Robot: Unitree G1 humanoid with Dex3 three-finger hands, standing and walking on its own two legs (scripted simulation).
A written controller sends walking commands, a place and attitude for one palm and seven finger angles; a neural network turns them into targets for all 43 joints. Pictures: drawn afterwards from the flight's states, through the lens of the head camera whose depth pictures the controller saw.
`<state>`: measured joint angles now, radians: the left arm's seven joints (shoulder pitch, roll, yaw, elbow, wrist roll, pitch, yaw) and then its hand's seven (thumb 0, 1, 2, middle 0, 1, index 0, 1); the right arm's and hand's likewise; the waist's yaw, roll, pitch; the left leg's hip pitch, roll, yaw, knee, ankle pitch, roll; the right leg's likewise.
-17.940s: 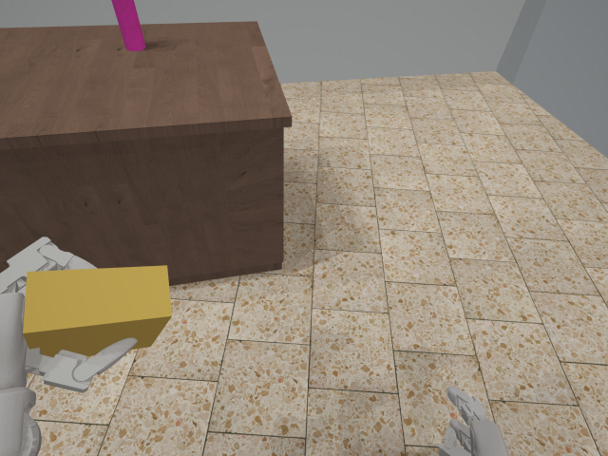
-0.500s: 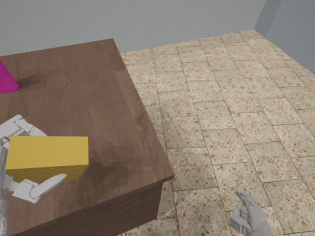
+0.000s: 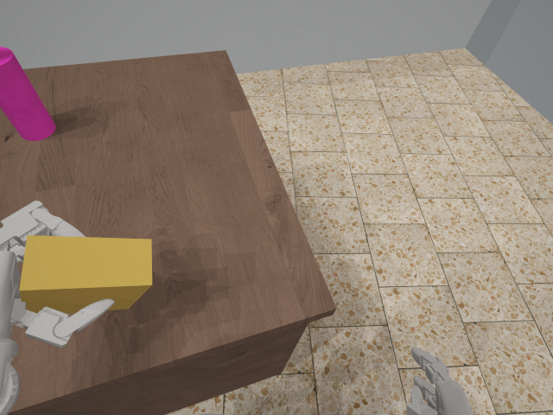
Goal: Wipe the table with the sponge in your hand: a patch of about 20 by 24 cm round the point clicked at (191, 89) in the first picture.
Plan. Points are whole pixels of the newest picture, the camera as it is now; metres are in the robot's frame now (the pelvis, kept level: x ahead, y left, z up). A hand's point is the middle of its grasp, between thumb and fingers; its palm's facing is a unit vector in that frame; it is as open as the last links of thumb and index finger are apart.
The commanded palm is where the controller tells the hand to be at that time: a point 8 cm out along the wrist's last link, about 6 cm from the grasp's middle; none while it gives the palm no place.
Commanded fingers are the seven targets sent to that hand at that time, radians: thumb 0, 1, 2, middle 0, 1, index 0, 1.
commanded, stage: come to a stop and stand still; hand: left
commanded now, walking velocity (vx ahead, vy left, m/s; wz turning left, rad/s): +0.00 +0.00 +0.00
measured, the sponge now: (104, 278) +0.24 +0.23 +0.10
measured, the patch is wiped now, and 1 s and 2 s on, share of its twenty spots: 0.00 0.00 0.00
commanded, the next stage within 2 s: look again from close up in 0.58 s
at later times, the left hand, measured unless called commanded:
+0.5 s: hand (15, 283) +0.20 +0.28 +0.15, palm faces +0.37 -0.86 -0.35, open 9.6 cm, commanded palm +0.14 +0.31 +0.18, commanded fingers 0.00 0.10 1.30 -1.20 -1.60 -1.20 -1.60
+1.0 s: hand (33, 292) +0.19 +0.26 +0.16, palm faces +0.33 -0.86 -0.38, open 9.6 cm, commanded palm +0.14 +0.30 +0.18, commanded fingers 0.00 0.10 1.30 -1.20 -1.60 -1.20 -1.60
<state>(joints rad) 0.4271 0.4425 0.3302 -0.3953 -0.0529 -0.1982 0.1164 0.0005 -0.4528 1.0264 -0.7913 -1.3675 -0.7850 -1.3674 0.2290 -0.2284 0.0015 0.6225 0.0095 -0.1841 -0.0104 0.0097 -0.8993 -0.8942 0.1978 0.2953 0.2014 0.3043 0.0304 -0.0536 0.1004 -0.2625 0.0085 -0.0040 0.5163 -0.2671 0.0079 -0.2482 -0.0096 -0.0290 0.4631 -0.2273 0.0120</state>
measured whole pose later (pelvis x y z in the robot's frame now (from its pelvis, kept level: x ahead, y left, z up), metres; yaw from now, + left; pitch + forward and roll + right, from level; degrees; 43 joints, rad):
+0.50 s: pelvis -0.02 +0.03 +0.00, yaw +0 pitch -1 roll -1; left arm 0.42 0.37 0.34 -0.51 -0.04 -0.19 0.11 0.00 -0.45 1.03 -0.79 -1.37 -0.78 -1.37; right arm 0.14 -0.18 0.03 0.58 0.00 -0.16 0.00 0.01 -0.90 -0.89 0.20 0.30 0.20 0.30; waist 0.04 -0.05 0.11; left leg -0.25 -0.03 0.01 0.49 -0.23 0.05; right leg -0.21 -0.05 -0.02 0.40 -0.17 0.05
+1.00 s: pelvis -0.03 +0.02 +0.00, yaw -1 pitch -2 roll -1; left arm 0.46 0.37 0.34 -0.49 -0.04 -0.19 0.10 0.00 -0.45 1.03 -0.79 -1.37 -0.78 -1.37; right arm 0.20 -0.21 0.01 0.59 0.01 -0.15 -0.04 0.01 -0.90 -0.89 0.20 0.30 0.20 0.30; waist 0.01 -0.02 0.08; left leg -0.22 0.00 0.02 0.47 -0.21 0.03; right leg -0.19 -0.02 -0.01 0.37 -0.14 0.04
